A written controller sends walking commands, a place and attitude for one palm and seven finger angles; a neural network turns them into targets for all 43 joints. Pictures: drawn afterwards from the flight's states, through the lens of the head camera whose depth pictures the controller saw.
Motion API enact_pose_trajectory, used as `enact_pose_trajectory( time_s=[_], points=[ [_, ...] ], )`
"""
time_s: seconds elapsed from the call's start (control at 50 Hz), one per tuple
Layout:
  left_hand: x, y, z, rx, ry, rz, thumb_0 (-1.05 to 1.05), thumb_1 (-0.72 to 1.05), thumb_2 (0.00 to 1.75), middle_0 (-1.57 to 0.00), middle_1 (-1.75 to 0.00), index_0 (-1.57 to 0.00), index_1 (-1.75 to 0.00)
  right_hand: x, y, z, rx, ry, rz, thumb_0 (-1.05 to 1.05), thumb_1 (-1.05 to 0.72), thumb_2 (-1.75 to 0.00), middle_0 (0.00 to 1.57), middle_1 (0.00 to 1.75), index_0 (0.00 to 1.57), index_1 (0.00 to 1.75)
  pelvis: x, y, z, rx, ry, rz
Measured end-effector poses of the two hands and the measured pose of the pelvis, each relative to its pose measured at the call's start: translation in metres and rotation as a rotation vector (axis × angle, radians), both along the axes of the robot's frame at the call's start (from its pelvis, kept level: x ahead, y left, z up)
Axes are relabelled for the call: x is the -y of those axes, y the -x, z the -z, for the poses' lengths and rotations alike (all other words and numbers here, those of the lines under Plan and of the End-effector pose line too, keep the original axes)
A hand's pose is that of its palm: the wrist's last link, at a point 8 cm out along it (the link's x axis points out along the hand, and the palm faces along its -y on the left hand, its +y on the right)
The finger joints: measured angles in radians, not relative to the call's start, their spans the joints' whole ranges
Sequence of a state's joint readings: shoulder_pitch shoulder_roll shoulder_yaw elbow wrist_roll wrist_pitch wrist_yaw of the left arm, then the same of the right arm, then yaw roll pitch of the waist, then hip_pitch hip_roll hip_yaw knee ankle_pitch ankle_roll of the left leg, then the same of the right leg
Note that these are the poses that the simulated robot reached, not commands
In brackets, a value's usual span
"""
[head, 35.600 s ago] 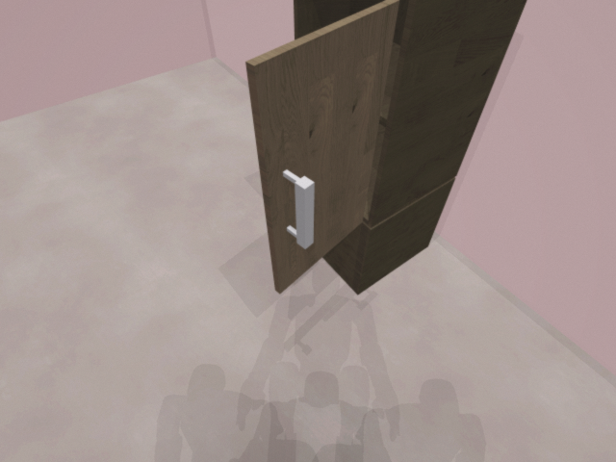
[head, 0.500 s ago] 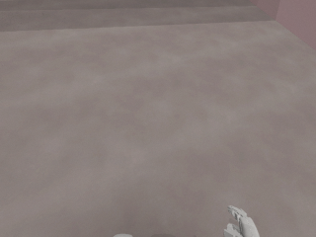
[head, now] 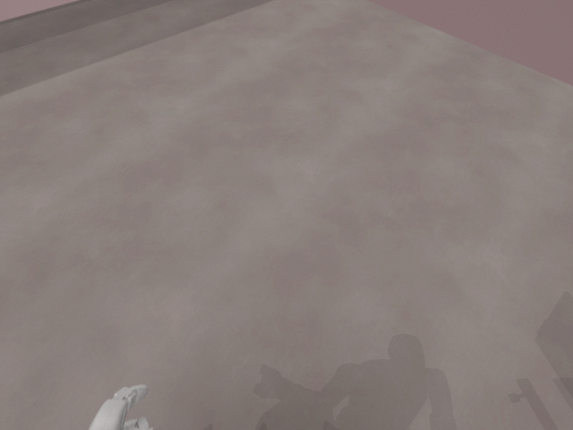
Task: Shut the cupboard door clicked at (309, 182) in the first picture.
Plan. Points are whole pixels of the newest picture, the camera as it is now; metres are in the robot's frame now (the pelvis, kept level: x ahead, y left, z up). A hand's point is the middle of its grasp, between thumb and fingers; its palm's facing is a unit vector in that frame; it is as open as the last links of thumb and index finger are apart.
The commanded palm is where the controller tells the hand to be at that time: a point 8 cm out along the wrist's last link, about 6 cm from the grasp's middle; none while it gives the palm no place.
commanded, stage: turn to face it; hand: left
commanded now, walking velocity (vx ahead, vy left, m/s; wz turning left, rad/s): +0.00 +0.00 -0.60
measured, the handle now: out of the picture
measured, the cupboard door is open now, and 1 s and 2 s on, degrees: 62 62 62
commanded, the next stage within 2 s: none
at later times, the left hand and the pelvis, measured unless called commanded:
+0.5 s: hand out of the picture +0.13 +0.22 -0.17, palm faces -0.21 -0.96 -0.21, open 7.4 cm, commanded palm none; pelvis +0.01 +0.03 +0.01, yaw -16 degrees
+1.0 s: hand (222, 398) +0.19 +0.11 -0.14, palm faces -0.53 -0.81 -0.26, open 7.4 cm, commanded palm none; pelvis +0.00 -0.01 +0.01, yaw -34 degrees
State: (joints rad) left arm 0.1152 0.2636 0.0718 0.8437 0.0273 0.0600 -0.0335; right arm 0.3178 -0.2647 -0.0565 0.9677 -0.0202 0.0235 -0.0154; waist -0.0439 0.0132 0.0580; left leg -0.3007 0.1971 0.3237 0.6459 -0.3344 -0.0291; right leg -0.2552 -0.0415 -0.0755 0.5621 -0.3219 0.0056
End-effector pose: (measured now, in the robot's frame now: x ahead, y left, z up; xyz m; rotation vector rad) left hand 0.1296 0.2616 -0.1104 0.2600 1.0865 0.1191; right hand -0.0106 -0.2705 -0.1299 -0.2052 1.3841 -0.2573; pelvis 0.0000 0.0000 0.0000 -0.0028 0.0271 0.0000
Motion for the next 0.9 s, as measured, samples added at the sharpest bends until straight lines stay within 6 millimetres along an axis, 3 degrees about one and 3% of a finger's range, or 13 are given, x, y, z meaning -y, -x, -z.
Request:
enact_pose_trajectory(
  time_s=[0.08,0.2,0.28,0.36,0.44,0.54,0.64,0.72,0.82,0.9],
  points=[
    [0.03,-0.007,-0.006,0.002,0.001,0.053,0.01,0.91,0.89,-0.19,-0.3,-0.2,-0.3,0.011,0.004,0.008,-0.009,-0.009,0.053,0.01,-0.91,-0.9,0.2,0.3,0.2,0.3,0.006,-0.001,-0.002,0.006,0.002,0.043],
    [0.046,0.002,-0.005,-0.057,0.025,0.079,0.01,0.9,0.89,-0.2,-0.3,-0.2,-0.3,0.002,-0.026,-0.003,0.101,-0.036,0.074,0.01,-0.91,-0.9,0.2,0.3,0.2,0.3,0.009,-0.003,-0.012,0.005,-0.015,0.106],
    [0.041,0.009,0.003,-0.095,0.04,0.085,0.01,0.9,0.89,-0.2,-0.3,-0.21,-0.3,-0.008,-0.051,-0.01,0.171,-0.034,0.075,0.01,-0.91,-0.9,0.2,0.3,0.2,0.3,0.003,-0.005,-0.012,0.003,-0.013,0.148],
    [0.023,0.013,0.016,-0.14,0.048,0.088,0.01,0.9,0.89,-0.2,-0.3,-0.21,-0.3,-0.02,-0.074,-0.017,0.244,-0.007,0.079,0.01,-0.91,-0.9,0.2,0.3,0.2,0.3,-0.011,-0.01,-0.007,0.0,-0.008,0.198],
    [0.002,0.008,0.032,-0.18,0.046,0.102,0.01,0.9,0.89,-0.2,-0.3,-0.2,-0.3,-0.031,-0.079,-0.022,0.293,0.037,0.081,0.01,-0.91,-0.9,0.2,0.3,0.2,0.3,-0.025,-0.013,0.0,0.006,0.005,0.249],
    [-0.008,-0.01,0.023,-0.19,0.037,0.16,0.01,0.91,0.89,-0.2,-0.3,-0.2,-0.3,-0.038,-0.056,-0.034,0.262,0.055,0.119,0.01,-0.9,-0.9,0.21,0.3,0.2,0.3,-0.028,-0.013,-0.01,0.012,0.029,0.31],
    [0.002,-0.033,0.011,-0.177,0.018,0.236,0.01,0.91,0.89,-0.19,-0.3,-0.2,-0.3,-0.034,-0.022,-0.031,0.22,0.051,0.208,0.01,-0.9,-0.9,0.21,0.3,0.2,0.3,-0.026,-0.012,-0.015,0.008,0.038,0.376],
    [0.027,-0.054,0.006,-0.149,-0.004,0.32,0.01,0.91,0.89,-0.19,-0.3,-0.2,-0.3,-0.025,0.014,-0.019,0.186,0.033,0.297,0.01,-0.9,-0.9,0.21,0.3,0.2,0.3,-0.016,-0.008,-0.011,0.01,0.03,0.43],
    [0.07,-0.077,0.006,-0.066,-0.034,0.422,0.01,0.91,0.89,-0.19,-0.3,-0.2,-0.3,-0.005,0.061,0.01,0.138,0.009,0.409,0.01,-0.9,-0.9,0.21,0.3,0.2,0.3,0.005,-0.002,0.006,0.013,0.005,0.497],
    [0.092,-0.077,-0.004,-0.065,-0.037,0.466,0.01,0.91,0.89,-0.2,-0.3,-0.2,-0.3,0.002,0.077,0.007,0.104,0.012,0.466,0.01,-0.91,-0.9,0.2,0.3,0.2,0.3,0.009,-0.002,-0.003,0.009,-0.003,0.534]
  ],
)
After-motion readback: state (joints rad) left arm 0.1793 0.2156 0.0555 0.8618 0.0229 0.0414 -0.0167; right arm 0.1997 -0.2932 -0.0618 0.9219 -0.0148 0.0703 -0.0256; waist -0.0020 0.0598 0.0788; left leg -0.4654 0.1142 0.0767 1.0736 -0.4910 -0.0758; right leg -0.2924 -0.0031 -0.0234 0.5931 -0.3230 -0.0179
